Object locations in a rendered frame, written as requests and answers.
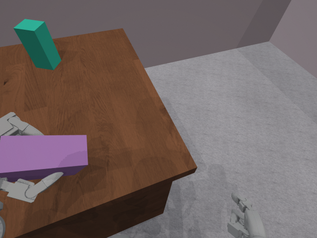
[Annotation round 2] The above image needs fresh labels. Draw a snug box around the table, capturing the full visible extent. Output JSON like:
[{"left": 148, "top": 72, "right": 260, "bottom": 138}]
[{"left": 0, "top": 28, "right": 197, "bottom": 238}]

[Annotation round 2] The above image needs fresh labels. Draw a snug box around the robot left hand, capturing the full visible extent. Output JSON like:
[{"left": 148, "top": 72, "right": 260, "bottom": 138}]
[{"left": 0, "top": 112, "right": 63, "bottom": 203}]

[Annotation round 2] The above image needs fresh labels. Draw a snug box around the robot right hand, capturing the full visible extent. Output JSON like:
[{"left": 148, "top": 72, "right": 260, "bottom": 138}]
[{"left": 228, "top": 192, "right": 267, "bottom": 238}]

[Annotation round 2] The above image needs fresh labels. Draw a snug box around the sponge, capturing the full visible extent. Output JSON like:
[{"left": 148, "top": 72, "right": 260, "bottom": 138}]
[{"left": 0, "top": 135, "right": 88, "bottom": 182}]

